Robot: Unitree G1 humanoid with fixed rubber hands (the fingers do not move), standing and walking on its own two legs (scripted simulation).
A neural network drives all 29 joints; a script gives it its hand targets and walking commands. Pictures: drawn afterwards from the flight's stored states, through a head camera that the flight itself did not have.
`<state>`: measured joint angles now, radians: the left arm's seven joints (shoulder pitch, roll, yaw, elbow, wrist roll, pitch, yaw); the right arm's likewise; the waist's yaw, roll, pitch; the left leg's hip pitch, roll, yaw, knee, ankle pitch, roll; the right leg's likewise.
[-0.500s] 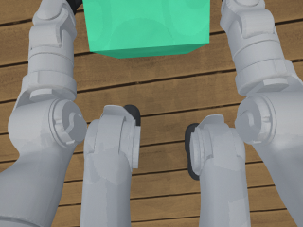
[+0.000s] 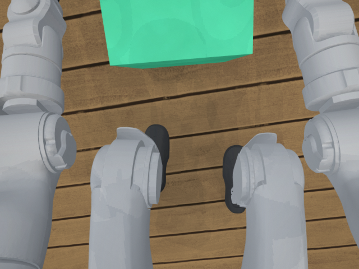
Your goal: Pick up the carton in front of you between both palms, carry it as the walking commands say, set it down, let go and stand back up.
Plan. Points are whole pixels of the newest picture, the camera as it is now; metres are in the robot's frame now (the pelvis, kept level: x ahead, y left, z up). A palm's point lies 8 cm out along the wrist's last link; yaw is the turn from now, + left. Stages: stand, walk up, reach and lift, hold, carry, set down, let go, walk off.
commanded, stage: set down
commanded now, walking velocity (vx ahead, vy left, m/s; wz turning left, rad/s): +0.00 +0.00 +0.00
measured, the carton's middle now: (178, 7) +0.53 +0.08 -0.25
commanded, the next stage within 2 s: let go in 0.92 s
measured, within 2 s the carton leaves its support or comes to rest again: neither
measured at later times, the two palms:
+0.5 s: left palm out of the picture +0.53 +0.28 +0.01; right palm out of the picture +0.58 -0.10 +0.01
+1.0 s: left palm out of the picture +0.52 +0.29 +0.16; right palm out of the picture +0.58 -0.10 +0.16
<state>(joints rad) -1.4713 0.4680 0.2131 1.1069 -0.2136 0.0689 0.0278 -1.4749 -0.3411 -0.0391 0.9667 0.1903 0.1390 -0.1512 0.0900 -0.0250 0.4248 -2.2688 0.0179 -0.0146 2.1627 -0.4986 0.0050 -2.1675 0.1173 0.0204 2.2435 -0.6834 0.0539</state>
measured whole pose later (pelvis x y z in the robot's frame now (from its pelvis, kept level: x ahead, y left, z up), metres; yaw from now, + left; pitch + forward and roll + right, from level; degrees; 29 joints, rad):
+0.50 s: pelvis +0.01 +0.00 +0.12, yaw +0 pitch +46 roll -3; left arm -1.29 0.37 0.30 0.92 -0.08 0.19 0.02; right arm -1.33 -0.27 -0.20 0.89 0.06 0.22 -0.13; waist 0.09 -0.03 0.05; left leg -2.10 -0.01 -0.04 1.74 -0.44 0.00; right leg -2.00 0.09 0.02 1.79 -0.59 0.04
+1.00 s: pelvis +0.04 +0.01 +0.26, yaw +1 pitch +46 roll -3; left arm -1.12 0.31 0.37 0.87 0.03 0.17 -0.05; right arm -1.15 -0.22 -0.27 0.85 -0.03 0.20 -0.07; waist 0.08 -0.03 -0.05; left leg -1.68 -0.02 -0.05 1.19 -0.30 0.00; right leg -1.60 0.07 0.05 1.22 -0.42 0.04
